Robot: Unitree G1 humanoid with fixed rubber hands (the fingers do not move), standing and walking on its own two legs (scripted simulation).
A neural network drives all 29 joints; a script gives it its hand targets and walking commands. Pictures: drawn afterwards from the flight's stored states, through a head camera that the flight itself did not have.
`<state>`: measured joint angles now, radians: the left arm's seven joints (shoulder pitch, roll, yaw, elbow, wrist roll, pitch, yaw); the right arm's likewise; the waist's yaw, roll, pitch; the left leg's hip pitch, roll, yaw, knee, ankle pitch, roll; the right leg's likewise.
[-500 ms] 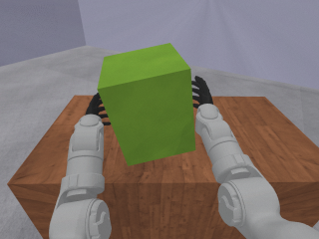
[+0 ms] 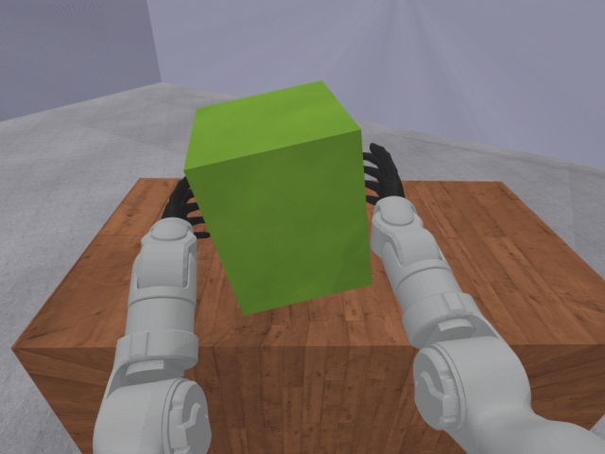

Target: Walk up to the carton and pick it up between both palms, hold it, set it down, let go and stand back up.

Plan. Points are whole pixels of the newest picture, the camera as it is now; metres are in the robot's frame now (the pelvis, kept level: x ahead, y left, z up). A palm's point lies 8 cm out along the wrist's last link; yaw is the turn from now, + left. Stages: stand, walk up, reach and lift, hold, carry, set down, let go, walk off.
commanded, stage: hold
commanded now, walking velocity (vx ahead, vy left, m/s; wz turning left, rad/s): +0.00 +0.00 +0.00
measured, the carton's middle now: (283, 195) +0.45 +0.02 +0.20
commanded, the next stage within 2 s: set down in 0.58 s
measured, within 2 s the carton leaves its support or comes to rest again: neither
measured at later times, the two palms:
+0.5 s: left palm (177, 229) +0.36 +0.16 +0.20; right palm (389, 199) +0.38 -0.12 +0.23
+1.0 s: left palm (188, 232) +0.37 +0.15 +0.19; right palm (395, 188) +0.39 -0.13 +0.25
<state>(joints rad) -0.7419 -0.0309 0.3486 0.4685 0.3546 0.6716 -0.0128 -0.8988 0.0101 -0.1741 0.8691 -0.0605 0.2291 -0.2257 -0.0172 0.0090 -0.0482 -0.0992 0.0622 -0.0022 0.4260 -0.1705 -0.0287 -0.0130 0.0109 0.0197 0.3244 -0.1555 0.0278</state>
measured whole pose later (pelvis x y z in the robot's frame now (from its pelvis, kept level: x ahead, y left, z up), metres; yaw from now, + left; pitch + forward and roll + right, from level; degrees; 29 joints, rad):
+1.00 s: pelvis +0.00 +0.00 +0.00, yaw +0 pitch -9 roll -1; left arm -0.73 -0.06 0.38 0.52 0.40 0.56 -0.03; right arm -0.90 0.03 -0.27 0.85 -0.06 0.09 -0.15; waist -0.02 0.00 -0.04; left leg -0.09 0.06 0.00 0.41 -0.17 -0.03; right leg -0.01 0.01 0.02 0.32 -0.16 0.03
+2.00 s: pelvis +0.03 -0.01 +0.00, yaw +0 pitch -6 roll -1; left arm -0.65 -0.08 0.41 0.69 0.41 0.31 0.02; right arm -0.86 0.06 -0.34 0.92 -0.09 -0.07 -0.08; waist -0.02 0.00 0.00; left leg -0.07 0.06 0.00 0.36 -0.18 -0.04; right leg -0.01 0.01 0.01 0.32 -0.20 0.01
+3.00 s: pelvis +0.07 -0.02 +0.00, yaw +0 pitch -3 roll +0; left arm -0.65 -0.13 0.48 0.71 0.41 0.21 0.05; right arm -0.85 0.08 -0.50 0.94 -0.23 -0.13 -0.01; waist -0.02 0.00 0.05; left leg -0.09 0.06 0.00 0.36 -0.22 -0.05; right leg -0.03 0.01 0.01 0.32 -0.24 0.01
